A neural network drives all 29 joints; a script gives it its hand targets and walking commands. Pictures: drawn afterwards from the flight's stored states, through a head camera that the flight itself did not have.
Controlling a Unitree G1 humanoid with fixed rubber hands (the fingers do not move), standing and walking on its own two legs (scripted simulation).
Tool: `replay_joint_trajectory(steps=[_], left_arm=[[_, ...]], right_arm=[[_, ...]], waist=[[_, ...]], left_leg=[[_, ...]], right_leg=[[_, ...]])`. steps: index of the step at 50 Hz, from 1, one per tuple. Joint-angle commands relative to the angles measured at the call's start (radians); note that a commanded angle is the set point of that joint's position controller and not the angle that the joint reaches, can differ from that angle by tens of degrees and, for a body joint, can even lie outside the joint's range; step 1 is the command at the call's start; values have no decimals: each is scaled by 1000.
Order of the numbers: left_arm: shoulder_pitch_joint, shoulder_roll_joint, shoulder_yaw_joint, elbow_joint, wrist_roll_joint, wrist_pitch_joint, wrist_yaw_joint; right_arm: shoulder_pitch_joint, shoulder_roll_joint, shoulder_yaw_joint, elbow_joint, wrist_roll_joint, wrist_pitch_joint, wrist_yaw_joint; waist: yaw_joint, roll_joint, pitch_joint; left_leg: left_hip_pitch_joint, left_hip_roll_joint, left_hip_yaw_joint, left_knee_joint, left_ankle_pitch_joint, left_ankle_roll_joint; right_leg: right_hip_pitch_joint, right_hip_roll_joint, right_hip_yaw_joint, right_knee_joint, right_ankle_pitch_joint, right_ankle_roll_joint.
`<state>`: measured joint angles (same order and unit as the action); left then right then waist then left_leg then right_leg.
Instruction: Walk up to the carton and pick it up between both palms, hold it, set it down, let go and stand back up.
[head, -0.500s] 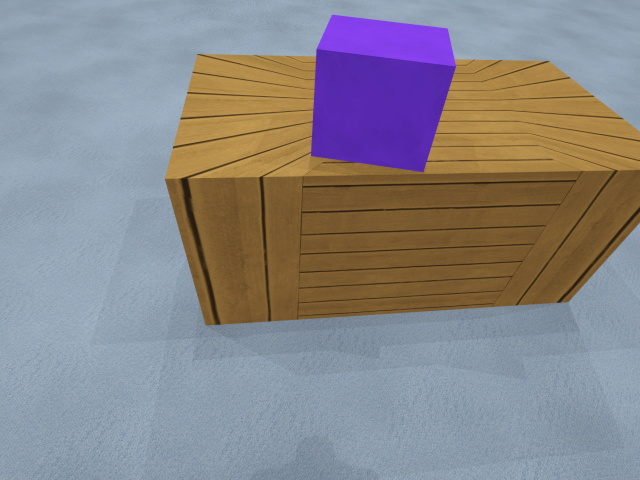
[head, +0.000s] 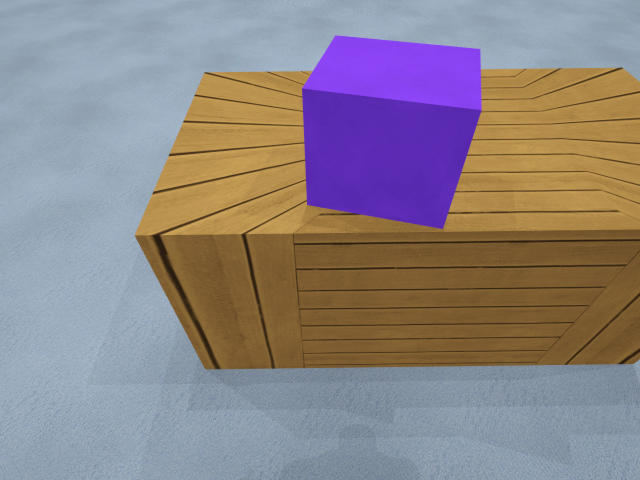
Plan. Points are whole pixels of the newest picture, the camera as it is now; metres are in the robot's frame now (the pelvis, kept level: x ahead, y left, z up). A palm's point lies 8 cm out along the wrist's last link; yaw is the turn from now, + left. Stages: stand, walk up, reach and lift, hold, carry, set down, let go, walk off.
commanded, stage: walk up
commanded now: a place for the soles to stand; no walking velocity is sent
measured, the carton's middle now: (388, 131) +0.78 -0.12 +0.02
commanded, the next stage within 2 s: none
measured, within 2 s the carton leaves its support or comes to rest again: neither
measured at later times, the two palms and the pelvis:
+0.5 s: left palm (156, 416) +0.24 +0.26 -0.11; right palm (544, 417) +0.24 -0.28 -0.07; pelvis +0.19 -0.01 +0.01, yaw +3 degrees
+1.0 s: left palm (228, 341) +0.35 +0.17 -0.09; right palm (545, 329) +0.39 -0.36 -0.11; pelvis +0.29 -0.10 +0.00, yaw +3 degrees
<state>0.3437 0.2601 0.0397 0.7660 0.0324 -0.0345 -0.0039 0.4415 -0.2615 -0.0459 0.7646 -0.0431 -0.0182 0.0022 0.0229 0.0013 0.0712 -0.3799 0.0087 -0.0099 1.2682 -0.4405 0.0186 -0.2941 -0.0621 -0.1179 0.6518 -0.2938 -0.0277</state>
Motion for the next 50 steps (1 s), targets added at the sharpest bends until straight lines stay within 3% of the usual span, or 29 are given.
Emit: replay_joint_trajectory(steps=[1,3,8,10,12,13,14,15,16,18,20,22,25,27,29,31,32,33,34,35,36,37,38,39,40,42,46,48,50], left_arm=[[78,134,28,-29,7,-25,-2],[95,147,27,-24,10,-31,0],[124,194,36,-29,0,-23,-7],[117,207,36,-35,-2,-10,-10],[115,171,15,-47,-2,-1,-16],[142,123,-5,-62,-1,2,-20],[185,77,-13,-99,7,11,-28],[179,163,18,-94,16,45,-25],[137,187,26,-98,25,66,-27],[66,165,27,-116,25,61,-26],[104,134,25,-108,8,47,-35],[123,103,22,-109,4,42,-48],[83,72,15,-131,2,42,-66],[29,66,14,-157,1,38,-72],[6,65,16,-156,-4,28,-65],[33,78,27,-139,3,17,-50],[86,95,37,-118,6,10,-41],[141,128,49,-90,7,4,-29],[191,172,62,-79,6,-2,-17],[187,241,67,-107,9,-3,-7],[123,264,65,-133,-8,11,4],[62,275,72,-144,-31,27,12],[23,242,57,-152,-38,33,16],[16,213,43,-152,-34,34,19],[12,192,32,-151,-24,33,21],[-23,178,26,-152,-14,26,19],[-11,181,25,-166,-9,23,24],[-11,199,30,-174,-9,28,28],[-30,213,30,-182,-12,33,29]], right_arm=[[48,-47,-23,-111,9,-22,19],[-12,-35,-22,-144,12,-22,26],[-112,-26,-28,-196,5,-34,28],[-69,-44,-43,-190,-1,-38,16],[62,-90,-65,-164,-9,-45,-2],[145,-144,-80,-150,-21,-48,-13],[199,-241,-97,-162,-37,-47,-28],[184,-260,-106,-144,-12,-29,-46],[137,-245,-102,-148,-1,-22,-58],[68,-193,-77,-155,-1,-35,-56],[-9,-151,-54,-158,-8,-49,-44],[-40,-145,-51,-142,-9,-59,-35],[-30,-159,-52,-127,-7,-69,-32],[-22,-172,-54,-127,-6,-72,-28],[-27,-181,-52,-139,-3,-66,-20],[-22,-194,-49,-144,2,-53,-15],[-27,-189,-37,-150,8,-44,-13],[-4,-149,-17,-158,10,-35,-11],[50,-96,5,-158,10,-28,-9],[119,-45,24,-176,17,-18,-7],[147,-74,7,-174,21,14,-20],[115,-112,-3,-168,22,41,-32],[56,-136,-11,-174,18,48,-35],[28,-140,-13,-170,22,45,-34],[36,-131,-9,-157,27,42,-32],[57,-111,-6,-138,24,41,-27],[-17,-97,-6,-133,20,51,-21],[-47,-96,-10,-136,21,53,-16],[-53,-93,-15,-135,21,48,-10]], waist=[[-13,-100,60],[0,-102,64],[29,-135,17],[-2,-89,2],[-68,5,-39],[-111,111,-103],[-130,289,-130],[-128,161,-91],[-113,128,-14],[-93,78,106],[-39,65,123],[-14,96,93],[-18,149,48],[-28,169,28],[-39,186,5],[-27,154,-31],[1,102,-62],[21,0,-97],[45,-126,-156],[39,-296,-192],[13,-230,-173],[14,-219,-129],[16,-187,-48],[17,-179,-17],[4,-174,-12],[-21,-161,-25],[-2,-153,-54],[2,-149,-67],[-15,-134,-86]], left_leg=[[-131,55,-31,-126,86,-18],[-153,64,-3,-292,115,-24],[8,29,70,-586,234,-6],[132,1,101,-653,280,15],[330,-26,91,-686,268,46],[456,96,-79,-722,140,93],[499,395,-583,-906,-68,209],[427,467,-748,-1013,-278,296],[356,474,-767,-1046,-339,317],[250,401,-540,-1024,-59,275],[140,301,-296,-1001,208,213],[108,242,-183,-999,309,196],[149,224,-96,-981,385,207],[150,223,-57,-947,389,198],[114,202,-16,-883,456,178],[77,198,-8,-789,487,154],[46,185,-2,-720,445,131],[24,144,22,-605,371,95],[-21,85,61,-442,208,44],[-109,5,82,-233,-143,-16],[-74,7,4,-157,-251,-35],[-75,33,-9,-118,-243,-36],[-93,49,-36,-98,-183,-38],[-98,51,-47,-111,-149,-38],[-75,61,-53,-154,-128,-41],[-5,61,-35,-235,-106,-49],[16,49,-8,-372,-71,-52],[37,39,5,-431,-31,-42],[102,29,19,-533,44,-24]], right_leg=[[17,-221,224,-367,158,-199],[48,-229,199,-371,166,-218],[56,-196,128,-300,162,-193],[2,-197,122,-229,119,-179],[-99,-139,66,-43,54,-123],[-186,-73,-6,189,6,-69],[-340,49,-19,495,-299,2],[-373,24,71,604,-334,11],[-407,-6,94,665,-302,17],[-423,-34,144,682,-183,29],[-313,-45,174,578,-93,40],[-255,-32,152,538,-23,52],[-248,-50,121,370,34,61],[-201,-74,118,206,68,51],[-95,-47,74,74,119,41],[47,-4,33,-27,221,26],[153,20,15,-82,299,17],[240,36,19,-116,316,12],[340,-21,76,-130,330,-13],[340,-250,395,-206,325,-115],[206,-341,539,-268,232,-200],[93,-359,585,-347,20,-260],[22,-313,532,-367,-25,-245],[0,-265,450,-351,38,-217],[-18,-240,386,-325,118,-191],[-55,-222,322,-300,184,-177],[-22,-246,328,-271,222,-200],[-23,-252,336,-260,207,-197],[-51,-247,320,-238,173,-179]])
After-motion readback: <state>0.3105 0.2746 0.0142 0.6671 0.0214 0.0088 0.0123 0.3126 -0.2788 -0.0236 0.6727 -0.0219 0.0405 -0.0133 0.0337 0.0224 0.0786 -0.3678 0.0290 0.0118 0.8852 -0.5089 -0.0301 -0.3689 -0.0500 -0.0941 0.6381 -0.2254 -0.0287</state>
